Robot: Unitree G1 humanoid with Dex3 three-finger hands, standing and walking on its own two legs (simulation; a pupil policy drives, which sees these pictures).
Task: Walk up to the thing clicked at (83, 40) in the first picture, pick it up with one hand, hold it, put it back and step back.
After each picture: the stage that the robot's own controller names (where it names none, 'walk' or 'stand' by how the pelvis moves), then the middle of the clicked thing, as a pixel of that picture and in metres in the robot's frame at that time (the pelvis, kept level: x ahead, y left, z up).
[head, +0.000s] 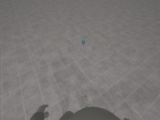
stand; (83, 41) +1.70 +0.15 -0.72
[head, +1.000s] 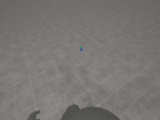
walk; (81, 48) +1.57 +0.28 -0.72
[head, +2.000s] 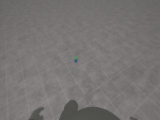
walk; (76, 59) +1.06 +0.30 -0.72
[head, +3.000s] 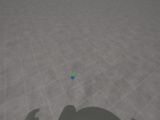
walk; (72, 76) +0.70 +0.23 -0.70
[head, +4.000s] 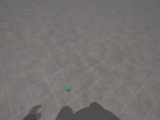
walk; (68, 88) +0.44 +0.17 -0.71
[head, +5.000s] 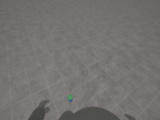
stand; (70, 98) +0.35 +0.18 -0.72
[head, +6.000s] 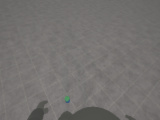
stand; (67, 99) +0.32 +0.21 -0.72
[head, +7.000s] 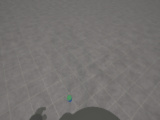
stand; (69, 98) +0.35 +0.20 -0.73
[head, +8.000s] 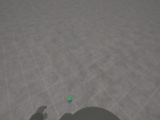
stand; (69, 99) +0.34 +0.19 -0.73
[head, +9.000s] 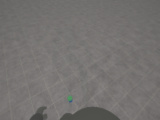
stand; (70, 99) +0.33 +0.19 -0.73
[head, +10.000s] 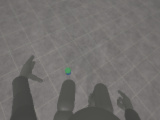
go down; (68, 71) +0.40 +0.17 -0.47
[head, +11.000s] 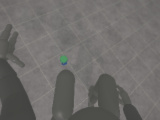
go down; (63, 60) +0.44 +0.20 -0.32
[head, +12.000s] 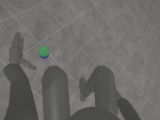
close in; (44, 53) +0.43 +0.23 -0.24
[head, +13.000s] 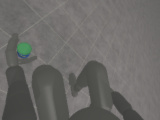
close; (24, 51) +0.43 +0.25 -0.23
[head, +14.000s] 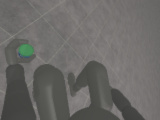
lift; (25, 52) +0.41 +0.24 -0.23
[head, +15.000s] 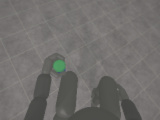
lift; (60, 67) +0.32 +0.21 -0.05
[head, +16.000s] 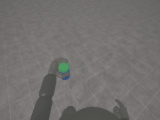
hold; (64, 71) +0.33 +0.16 +0.05
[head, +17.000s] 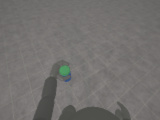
hold; (65, 74) +0.32 +0.16 +0.01
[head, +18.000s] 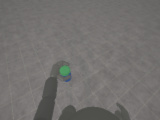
hold; (65, 74) +0.32 +0.16 +0.01
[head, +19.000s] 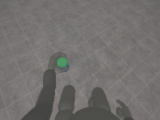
crouch; (63, 65) +0.38 +0.17 -0.05
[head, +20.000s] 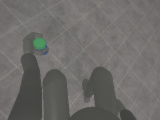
lower; (41, 47) +0.46 +0.24 -0.13
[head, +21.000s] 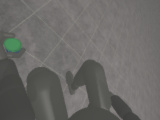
lower; (13, 47) +0.44 +0.27 -0.24
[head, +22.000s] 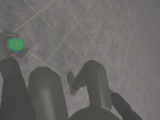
lower; (17, 47) +0.43 +0.27 -0.23
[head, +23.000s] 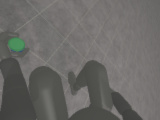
lower; (17, 47) +0.43 +0.27 -0.23
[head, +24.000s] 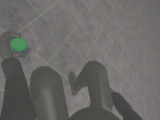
rest; (19, 47) +0.43 +0.27 -0.22
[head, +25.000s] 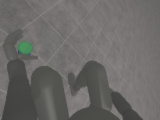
open; (25, 50) +0.42 +0.24 -0.23
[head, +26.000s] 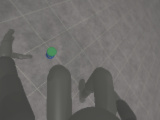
stand; (50, 53) +0.43 +0.21 -0.26
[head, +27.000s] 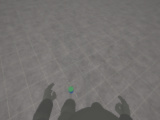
stand; (70, 90) +0.37 +0.15 -0.63
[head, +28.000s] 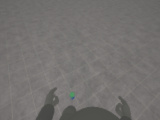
stand; (72, 95) +0.37 +0.15 -0.67
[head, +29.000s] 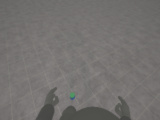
stand; (72, 96) +0.37 +0.15 -0.67
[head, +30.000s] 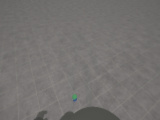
stand; (74, 97) +0.38 +0.15 -0.72
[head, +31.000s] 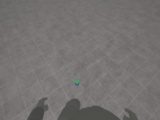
walk; (77, 82) +0.46 +0.12 -0.70
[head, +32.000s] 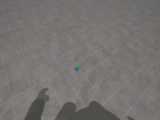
walk; (76, 67) +0.72 +0.13 -0.69
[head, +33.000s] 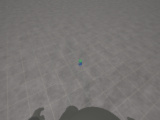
stand; (80, 62) +1.01 +0.18 -0.70
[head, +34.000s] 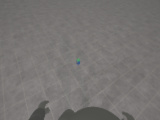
stand; (78, 61) +0.99 +0.16 -0.72
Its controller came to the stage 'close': yes
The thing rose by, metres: 0.72
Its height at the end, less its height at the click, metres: +0.00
